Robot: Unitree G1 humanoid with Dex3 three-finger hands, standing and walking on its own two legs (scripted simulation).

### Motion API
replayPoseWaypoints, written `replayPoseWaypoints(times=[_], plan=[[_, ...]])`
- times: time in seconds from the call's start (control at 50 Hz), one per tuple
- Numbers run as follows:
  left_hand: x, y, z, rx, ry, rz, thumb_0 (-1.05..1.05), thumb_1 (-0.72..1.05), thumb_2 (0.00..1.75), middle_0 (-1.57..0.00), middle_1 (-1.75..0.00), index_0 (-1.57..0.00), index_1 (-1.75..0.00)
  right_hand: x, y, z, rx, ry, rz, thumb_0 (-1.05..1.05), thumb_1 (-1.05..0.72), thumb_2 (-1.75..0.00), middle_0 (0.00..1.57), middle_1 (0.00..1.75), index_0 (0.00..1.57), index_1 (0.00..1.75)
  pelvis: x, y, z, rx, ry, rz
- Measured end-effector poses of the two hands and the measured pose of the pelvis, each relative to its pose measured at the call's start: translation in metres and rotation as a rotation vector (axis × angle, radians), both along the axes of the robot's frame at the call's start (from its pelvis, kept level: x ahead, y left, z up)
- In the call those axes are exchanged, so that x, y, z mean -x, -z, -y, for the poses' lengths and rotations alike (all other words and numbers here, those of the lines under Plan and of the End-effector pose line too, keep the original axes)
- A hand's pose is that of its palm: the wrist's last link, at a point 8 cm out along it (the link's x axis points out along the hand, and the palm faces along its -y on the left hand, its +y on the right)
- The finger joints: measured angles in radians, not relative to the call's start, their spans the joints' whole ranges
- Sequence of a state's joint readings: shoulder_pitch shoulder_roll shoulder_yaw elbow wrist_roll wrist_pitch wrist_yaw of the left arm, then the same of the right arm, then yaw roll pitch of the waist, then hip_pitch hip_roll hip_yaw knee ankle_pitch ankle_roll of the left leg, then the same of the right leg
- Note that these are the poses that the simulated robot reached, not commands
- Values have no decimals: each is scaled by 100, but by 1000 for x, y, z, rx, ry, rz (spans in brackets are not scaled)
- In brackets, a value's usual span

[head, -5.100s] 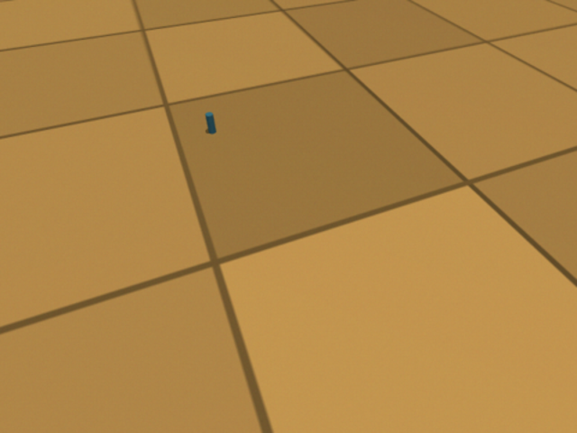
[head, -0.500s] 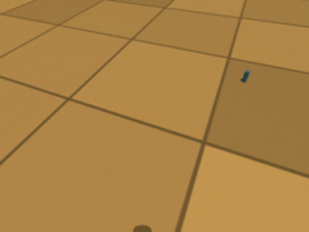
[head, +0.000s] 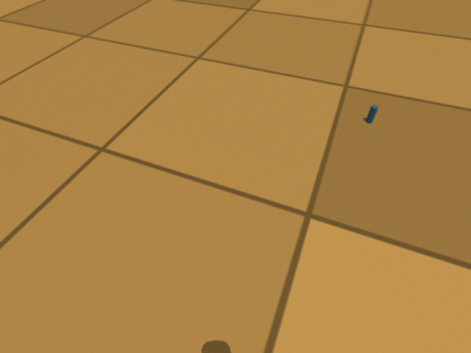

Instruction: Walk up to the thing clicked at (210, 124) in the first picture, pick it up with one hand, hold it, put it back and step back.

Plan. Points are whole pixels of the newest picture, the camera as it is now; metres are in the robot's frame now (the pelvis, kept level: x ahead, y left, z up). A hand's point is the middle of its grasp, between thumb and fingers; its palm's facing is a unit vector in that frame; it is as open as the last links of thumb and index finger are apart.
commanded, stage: stand
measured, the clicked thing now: (371, 114) +1.68 -0.90 -0.72
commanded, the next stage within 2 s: walk up in 0.76 s
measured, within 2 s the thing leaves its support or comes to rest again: neither
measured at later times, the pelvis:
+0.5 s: pelvis +0.01 +0.00 +0.00, yaw +0 degrees
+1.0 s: pelvis +0.00 +0.04 -0.01, yaw -8 degrees
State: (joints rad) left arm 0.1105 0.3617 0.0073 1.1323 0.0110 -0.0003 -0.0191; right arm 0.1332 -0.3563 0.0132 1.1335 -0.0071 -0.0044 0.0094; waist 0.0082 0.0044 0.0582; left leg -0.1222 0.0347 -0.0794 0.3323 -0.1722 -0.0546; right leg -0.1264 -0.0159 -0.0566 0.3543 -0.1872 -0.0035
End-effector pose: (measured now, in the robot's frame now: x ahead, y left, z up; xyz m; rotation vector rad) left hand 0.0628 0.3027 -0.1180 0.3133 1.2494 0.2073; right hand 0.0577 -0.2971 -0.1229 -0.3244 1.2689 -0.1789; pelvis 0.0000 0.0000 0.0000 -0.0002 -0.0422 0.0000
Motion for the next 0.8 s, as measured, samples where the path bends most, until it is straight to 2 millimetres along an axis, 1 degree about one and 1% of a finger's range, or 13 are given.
replayPoseWaypoints(times=[0.14, 0.4, 0.52, 0.76, 0.8], plan=[[-4, 1, 0, 1, 3, -5, 1, 90, 90, -20, -30, -20, -30, -3, 0, -1, 2, 1, -4, 1, -91, -90, 20, 30, 20, 30, -4, 0, -1, 0, 1, -3], [-17, 0, 0, 4, 7, 11, 1, 90, 90, -20, -30, -20, -30, -22, -2, -4, 3, -11, 28, 0, -91, -90, 20, 30, 20, 30, -11, 0, -3, 0, 4, -6], [-19, 0, -2, 1, 8, 14, 0, 90, 90, -20, -30, -20, -30, -28, -3, -5, 3, -11, 41, 0, -91, -90, 20, 30, 21, 30, -14, 0, -3, 0, 5, -5], [-20, 0, -3, 1, 11, 14, 1, 90, 90, -20, -30, -20, -30, -29, -4, -6, 6, -4, 43, 0, -91, -90, 20, 30, 20, 30, -15, -1, -5, 2, 9, -2], [-20, 0, -4, 1, 16, 15, 1, 90, 90, -20, -30, -20, -30, -29, -4, -4, 5, 16, 56, 0, -90, -90, 20, 30, 21, 30, -13, 1, -7, 3, 31, -5]])
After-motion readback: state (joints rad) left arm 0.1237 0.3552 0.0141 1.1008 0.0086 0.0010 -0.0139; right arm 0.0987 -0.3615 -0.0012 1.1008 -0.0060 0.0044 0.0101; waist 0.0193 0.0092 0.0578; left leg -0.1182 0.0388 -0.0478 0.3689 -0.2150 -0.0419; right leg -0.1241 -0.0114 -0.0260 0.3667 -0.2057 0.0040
